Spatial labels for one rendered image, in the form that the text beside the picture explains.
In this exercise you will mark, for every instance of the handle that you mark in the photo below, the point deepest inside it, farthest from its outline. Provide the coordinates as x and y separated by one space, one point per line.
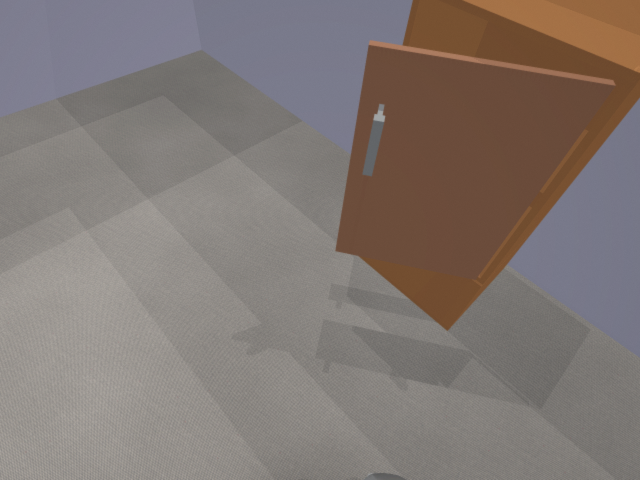
374 141

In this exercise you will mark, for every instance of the cupboard door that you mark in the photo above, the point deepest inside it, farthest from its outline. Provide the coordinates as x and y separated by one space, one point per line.
466 146

